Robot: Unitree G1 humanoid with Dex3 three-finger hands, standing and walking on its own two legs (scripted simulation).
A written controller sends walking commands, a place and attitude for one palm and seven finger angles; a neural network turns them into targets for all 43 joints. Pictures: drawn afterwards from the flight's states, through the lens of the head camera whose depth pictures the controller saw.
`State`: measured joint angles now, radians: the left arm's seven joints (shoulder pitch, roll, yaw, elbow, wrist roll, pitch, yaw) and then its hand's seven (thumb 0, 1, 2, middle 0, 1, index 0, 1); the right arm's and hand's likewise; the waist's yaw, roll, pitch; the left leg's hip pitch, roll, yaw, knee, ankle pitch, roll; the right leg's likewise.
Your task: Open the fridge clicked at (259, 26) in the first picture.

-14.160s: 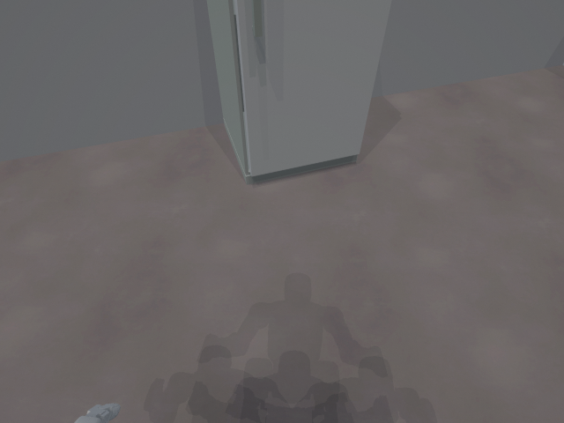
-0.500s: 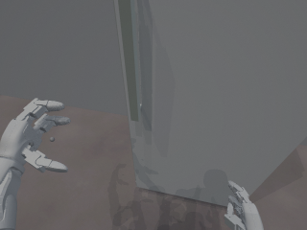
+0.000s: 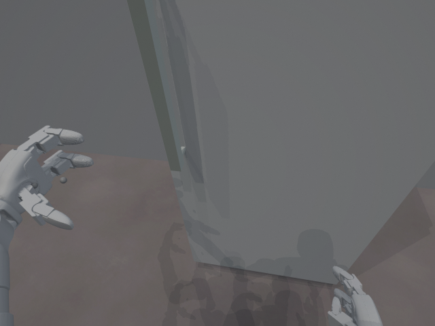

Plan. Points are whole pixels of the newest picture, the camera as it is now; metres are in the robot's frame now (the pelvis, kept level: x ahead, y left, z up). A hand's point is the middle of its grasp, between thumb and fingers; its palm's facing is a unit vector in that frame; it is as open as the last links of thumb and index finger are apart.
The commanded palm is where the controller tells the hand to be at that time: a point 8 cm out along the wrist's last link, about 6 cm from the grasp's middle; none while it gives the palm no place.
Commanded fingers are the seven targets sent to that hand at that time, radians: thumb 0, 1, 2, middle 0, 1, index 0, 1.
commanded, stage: raise the hand to about handle height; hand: left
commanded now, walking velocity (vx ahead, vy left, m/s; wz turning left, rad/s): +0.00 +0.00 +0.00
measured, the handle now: (163, 81) +0.48 +0.14 +0.23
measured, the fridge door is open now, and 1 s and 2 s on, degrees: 0 0 0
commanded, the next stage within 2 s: move the hooked fingers beside the handle in 0.30 s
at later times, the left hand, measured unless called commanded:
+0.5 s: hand (44, 182) +0.27 +0.29 +0.18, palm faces +0.03 -1.00 -0.08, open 14.0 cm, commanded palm +0.25 +0.32 +0.19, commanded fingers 0.00 -0.50 0.30 -0.30 -1.20 -0.30 -1.20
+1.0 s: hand (92, 156) +0.33 +0.24 +0.18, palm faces -0.05 -1.00 -0.06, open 14.0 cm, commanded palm +0.31 +0.29 +0.18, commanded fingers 0.00 -0.50 0.30 -0.30 -1.20 -0.30 -1.20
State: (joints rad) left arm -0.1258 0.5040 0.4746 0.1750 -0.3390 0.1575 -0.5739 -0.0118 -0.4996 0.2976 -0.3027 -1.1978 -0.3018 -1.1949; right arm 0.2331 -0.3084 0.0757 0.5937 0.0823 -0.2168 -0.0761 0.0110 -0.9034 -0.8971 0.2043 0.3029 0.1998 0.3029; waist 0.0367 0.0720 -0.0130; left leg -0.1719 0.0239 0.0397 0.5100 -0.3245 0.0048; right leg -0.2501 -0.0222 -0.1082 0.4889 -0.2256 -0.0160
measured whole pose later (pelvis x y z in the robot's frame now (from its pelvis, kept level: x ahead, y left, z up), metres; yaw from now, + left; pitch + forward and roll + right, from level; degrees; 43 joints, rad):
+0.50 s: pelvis -0.01 +0.01 +0.00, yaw +0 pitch -3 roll -1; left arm -0.16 0.49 0.48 0.22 -0.33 0.12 -0.53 -0.01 -0.50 0.30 -0.31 -1.20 -0.31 -1.20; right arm 0.24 -0.27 0.09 0.60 0.08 -0.23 -0.09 0.01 -0.90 -0.90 0.20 0.30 0.20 0.30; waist 0.06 0.06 -0.01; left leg -0.15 0.02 0.04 0.51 -0.32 0.01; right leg -0.22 -0.03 -0.11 0.47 -0.21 -0.01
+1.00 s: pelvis +0.00 +0.01 +0.00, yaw +0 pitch +0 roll +0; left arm -0.30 0.42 0.37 0.28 -0.28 0.12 -0.43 -0.01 -0.50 0.30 -0.31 -1.20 -0.30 -1.20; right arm 0.26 -0.28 0.08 0.62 0.08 -0.20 -0.09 0.01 -0.90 -0.90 0.20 0.30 0.20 0.30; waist 0.03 0.06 -0.02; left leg -0.16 0.01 0.05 0.48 -0.31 0.02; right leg -0.25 -0.03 -0.09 0.46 -0.21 0.00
